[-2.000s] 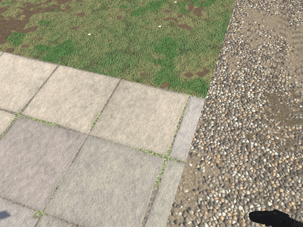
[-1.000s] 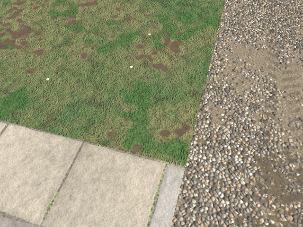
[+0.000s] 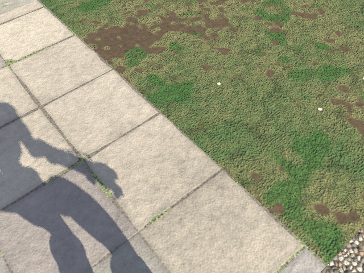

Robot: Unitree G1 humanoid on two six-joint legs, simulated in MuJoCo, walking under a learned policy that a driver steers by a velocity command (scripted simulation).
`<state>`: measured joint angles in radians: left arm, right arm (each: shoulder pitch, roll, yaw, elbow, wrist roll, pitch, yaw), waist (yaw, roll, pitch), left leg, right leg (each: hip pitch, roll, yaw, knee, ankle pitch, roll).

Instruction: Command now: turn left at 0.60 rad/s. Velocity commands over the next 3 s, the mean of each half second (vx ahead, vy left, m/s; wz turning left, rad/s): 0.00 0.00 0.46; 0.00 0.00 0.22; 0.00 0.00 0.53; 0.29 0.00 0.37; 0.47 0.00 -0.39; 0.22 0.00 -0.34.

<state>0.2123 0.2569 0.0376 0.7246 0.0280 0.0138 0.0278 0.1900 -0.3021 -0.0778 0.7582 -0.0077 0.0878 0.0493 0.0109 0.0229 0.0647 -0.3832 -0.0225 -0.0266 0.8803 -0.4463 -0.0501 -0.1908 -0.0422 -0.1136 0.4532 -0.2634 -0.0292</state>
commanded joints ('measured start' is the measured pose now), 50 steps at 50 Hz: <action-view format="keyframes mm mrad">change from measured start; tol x32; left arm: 1 36 203 60 -33 1 -5 -9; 50 -75 190 40 42 5 17 4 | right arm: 1 -47 -59 -3 -96 10 -15 0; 50 41 -52 26 73 5 -41 -29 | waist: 1 33 -225 -98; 7 -46 262 -115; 50 -10 -143 -57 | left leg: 1 8 -20 85 -130 -21 26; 8 404 380 -418 -494 975 349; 50 66 10 43 -115 -24 72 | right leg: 1 135 -234 126 -38 590 -164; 5 2 -217 46 151 387 -56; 7 -422 35 -2 530 -402 62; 16 -341 7 123 579 -90 76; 30 210 -112 284 -189 177 -14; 50 33 -237 174 -88 398 -175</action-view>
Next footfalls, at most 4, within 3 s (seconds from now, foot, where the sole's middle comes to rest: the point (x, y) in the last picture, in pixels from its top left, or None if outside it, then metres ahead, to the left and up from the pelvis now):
0.12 left None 0.02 0.11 -0.78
0.60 right None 0.07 -0.07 -0.78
1.08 left None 0.00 0.13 -0.78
1.70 right None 0.13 0.00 -0.78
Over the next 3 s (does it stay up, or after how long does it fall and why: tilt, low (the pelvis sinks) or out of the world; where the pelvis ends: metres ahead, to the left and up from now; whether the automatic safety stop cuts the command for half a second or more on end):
stays up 0.44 0.36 0.00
